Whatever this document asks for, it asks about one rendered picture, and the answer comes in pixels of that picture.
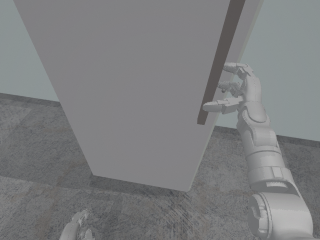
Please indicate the fridge door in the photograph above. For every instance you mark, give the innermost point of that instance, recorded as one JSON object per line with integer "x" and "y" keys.
{"x": 131, "y": 75}

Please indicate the right robot upper arm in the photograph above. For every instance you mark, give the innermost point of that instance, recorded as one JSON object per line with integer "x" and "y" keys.
{"x": 279, "y": 216}

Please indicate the handle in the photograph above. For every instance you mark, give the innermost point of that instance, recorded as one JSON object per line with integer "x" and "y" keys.
{"x": 229, "y": 27}

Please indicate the right robot hand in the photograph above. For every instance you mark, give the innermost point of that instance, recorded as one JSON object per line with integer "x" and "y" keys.
{"x": 249, "y": 91}

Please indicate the right robot forearm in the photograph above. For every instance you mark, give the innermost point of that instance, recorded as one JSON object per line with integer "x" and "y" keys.
{"x": 267, "y": 171}

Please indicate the left robot hand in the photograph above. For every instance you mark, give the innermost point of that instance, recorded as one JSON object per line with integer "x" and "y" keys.
{"x": 72, "y": 230}

